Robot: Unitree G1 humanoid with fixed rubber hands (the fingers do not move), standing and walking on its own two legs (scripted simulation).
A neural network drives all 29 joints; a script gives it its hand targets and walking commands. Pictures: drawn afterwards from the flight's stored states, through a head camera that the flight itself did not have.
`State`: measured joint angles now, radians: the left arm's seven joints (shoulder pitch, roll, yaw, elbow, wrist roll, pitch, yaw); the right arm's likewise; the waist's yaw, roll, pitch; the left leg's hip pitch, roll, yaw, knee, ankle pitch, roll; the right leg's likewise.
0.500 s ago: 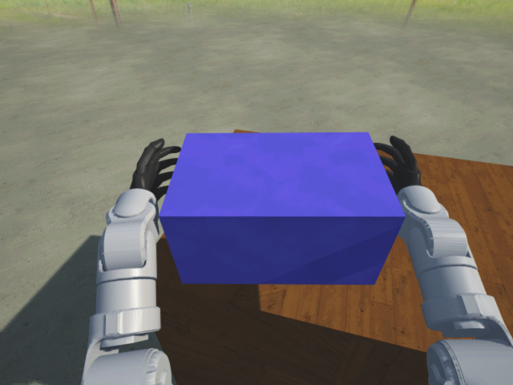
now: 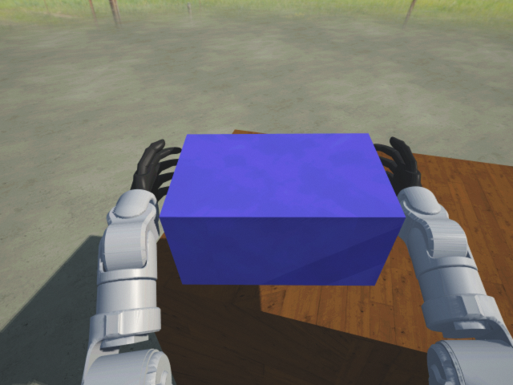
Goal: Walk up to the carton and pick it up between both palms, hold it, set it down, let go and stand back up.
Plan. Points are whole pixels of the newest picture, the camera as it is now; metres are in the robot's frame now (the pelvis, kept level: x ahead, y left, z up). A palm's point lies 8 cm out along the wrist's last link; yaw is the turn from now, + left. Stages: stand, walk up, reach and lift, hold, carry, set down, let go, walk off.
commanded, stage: hold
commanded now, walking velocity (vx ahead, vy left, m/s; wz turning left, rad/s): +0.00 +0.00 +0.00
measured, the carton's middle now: (277, 207) +0.35 -0.02 +0.15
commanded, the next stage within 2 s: set down in 0.54 s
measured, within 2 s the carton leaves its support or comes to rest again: neither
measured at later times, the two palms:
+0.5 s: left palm (146, 191) +0.35 +0.18 +0.19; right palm (403, 188) +0.35 -0.21 +0.19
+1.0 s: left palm (161, 169) +0.37 +0.15 +0.22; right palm (427, 196) +0.32 -0.23 +0.19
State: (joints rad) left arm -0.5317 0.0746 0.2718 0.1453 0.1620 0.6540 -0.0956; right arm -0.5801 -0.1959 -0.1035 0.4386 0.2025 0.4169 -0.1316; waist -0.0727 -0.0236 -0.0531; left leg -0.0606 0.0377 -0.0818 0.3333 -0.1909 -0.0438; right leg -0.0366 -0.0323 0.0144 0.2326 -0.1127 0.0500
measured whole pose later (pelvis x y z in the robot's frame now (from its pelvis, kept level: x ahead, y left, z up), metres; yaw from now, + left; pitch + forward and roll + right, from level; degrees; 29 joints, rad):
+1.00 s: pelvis -0.01 +0.01 +0.00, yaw -1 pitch -10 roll +0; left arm -0.67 0.01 0.40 0.29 0.28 0.51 -0.19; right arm -0.58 -0.12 -0.23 0.49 0.02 0.26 -0.07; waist -0.11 -0.03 0.01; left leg 0.05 0.02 -0.05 0.29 -0.17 -0.03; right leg 0.04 -0.05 0.03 0.23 -0.11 0.06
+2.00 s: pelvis +0.00 +0.01 +0.00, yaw +0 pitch -6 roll -1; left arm -0.65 0.10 0.24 0.52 0.19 0.34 -0.13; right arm -0.50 -0.07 -0.31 0.55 -0.01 0.08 -0.07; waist -0.16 -0.05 0.03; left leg -0.02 0.02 -0.04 0.32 -0.19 -0.03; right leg 0.00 -0.06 0.00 0.22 -0.11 0.06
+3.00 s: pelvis +0.01 +0.01 +0.00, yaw -2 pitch +0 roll -1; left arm -0.83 0.14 0.25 0.96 0.17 0.10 -0.13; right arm -0.51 -0.04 -0.37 0.61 -0.09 0.02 -0.10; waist -0.25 0.00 0.00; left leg -0.12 0.03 -0.02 0.30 -0.18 -0.02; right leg -0.11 -0.06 -0.01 0.21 -0.09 0.07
